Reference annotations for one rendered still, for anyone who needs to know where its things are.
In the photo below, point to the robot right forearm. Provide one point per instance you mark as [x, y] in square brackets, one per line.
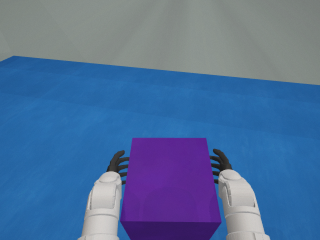
[241, 211]

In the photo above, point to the carton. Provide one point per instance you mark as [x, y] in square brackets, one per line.
[170, 191]

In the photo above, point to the right robot hand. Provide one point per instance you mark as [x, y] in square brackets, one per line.
[223, 163]

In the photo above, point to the robot left forearm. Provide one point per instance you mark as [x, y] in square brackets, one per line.
[103, 208]

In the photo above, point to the left robot hand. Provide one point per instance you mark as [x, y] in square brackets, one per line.
[115, 167]

